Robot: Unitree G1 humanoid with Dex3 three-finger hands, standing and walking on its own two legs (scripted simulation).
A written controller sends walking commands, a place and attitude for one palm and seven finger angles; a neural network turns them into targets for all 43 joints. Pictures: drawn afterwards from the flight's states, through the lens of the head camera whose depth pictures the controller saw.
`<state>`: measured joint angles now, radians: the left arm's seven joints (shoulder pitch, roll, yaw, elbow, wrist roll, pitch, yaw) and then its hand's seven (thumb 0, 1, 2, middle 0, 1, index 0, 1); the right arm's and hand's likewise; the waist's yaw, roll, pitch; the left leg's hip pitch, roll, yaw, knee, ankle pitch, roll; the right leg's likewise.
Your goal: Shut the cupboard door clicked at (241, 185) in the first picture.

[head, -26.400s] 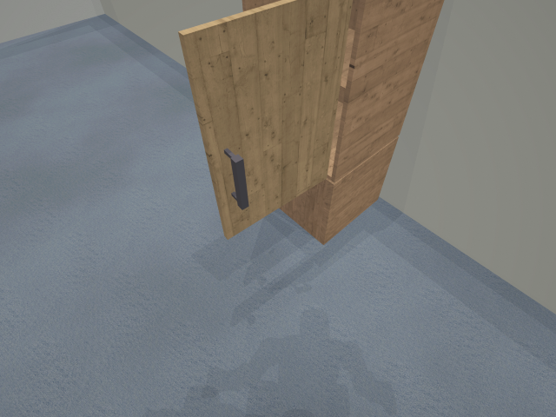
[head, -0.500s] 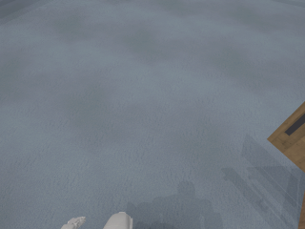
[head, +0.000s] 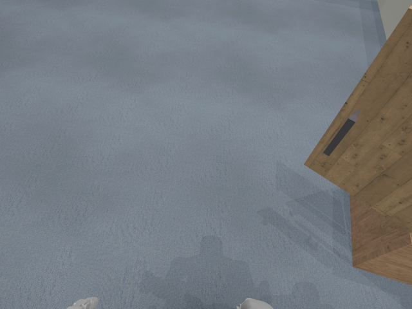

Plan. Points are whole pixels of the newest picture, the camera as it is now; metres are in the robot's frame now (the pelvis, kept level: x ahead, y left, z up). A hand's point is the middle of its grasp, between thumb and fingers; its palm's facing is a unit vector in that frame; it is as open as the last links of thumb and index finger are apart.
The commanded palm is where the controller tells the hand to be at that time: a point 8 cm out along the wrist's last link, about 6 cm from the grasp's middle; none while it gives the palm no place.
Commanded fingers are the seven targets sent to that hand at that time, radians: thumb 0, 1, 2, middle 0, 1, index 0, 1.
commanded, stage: turn to face it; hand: left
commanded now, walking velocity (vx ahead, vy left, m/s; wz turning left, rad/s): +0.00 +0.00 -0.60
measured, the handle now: (341, 133) +0.62 -0.38 -0.10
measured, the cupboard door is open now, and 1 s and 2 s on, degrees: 66 66 66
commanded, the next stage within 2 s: take the last steps up to it in 0.92 s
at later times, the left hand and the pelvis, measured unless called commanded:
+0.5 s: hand (143, 305) +0.14 +0.14 -0.16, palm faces -0.22 -0.95 -0.23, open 7.4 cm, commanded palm none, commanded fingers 0.00 0.90 0.90 -0.20 -0.30 -0.20 -0.30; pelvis +0.03 -0.03 +0.00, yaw -16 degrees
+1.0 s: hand (170, 252) +0.25 +0.10 -0.16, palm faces -0.51 -0.82 -0.25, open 7.4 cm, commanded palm none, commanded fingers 0.00 0.90 0.90 -0.20 -0.30 -0.20 -0.30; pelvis +0.05 -0.02 -0.01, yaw -32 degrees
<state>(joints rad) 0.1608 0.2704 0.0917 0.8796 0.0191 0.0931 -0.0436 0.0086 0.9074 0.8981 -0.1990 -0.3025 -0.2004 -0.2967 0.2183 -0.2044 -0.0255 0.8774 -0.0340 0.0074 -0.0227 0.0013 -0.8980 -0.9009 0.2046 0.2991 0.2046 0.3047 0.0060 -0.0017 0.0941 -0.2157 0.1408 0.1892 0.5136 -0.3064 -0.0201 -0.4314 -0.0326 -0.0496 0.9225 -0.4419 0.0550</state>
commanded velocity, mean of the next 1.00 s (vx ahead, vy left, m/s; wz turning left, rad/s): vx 0.00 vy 0.00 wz -0.47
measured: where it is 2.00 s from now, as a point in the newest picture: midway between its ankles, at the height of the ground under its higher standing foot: outside the picture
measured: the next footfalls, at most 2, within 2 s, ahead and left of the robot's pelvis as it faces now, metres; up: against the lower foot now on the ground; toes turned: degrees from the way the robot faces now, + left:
right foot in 0.10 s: +0.03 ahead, -0.13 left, +0.00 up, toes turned -9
left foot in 0.60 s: +0.13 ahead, +0.08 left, +0.00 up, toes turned -19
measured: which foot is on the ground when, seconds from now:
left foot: down 0.00-0.10, up 0.12-0.58, down 0.60-1.00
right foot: up 0.00-0.08, down 0.10-0.60, up 0.62-1.00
